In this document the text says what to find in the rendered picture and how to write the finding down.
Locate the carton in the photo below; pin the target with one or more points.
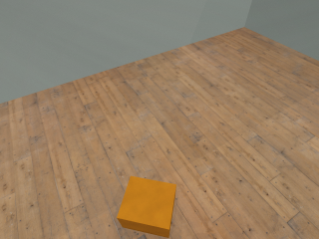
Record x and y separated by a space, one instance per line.
147 206

